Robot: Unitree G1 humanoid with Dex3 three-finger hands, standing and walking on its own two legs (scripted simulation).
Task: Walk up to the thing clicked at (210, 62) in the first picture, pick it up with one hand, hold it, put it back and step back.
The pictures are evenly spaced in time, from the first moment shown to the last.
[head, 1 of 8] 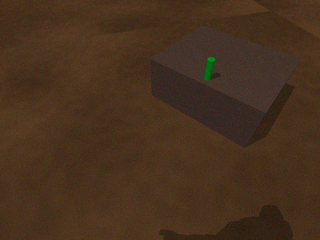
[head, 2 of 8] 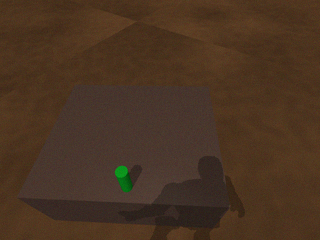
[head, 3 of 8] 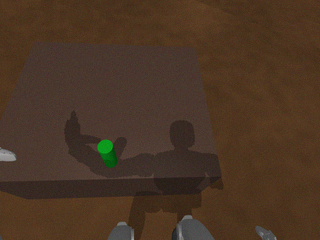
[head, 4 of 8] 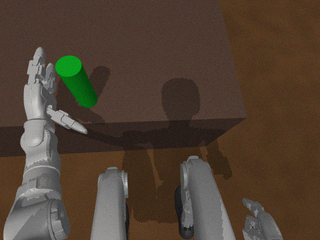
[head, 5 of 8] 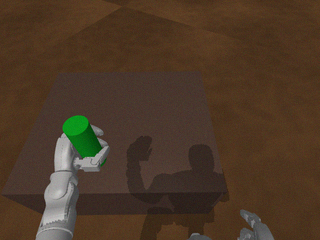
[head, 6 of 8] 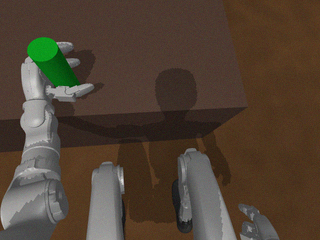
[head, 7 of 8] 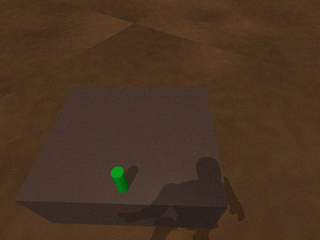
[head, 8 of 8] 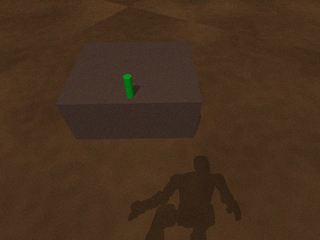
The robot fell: no
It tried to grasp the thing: yes
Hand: left
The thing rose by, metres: 0.35
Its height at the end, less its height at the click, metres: +0.00
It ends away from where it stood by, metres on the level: 0.01
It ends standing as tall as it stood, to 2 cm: yes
